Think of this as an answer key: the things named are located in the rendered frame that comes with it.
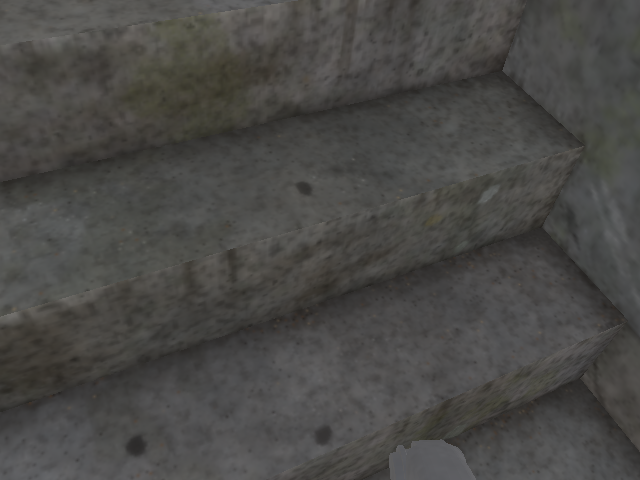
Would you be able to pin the robot right thigh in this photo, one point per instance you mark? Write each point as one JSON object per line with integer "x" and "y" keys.
{"x": 429, "y": 460}

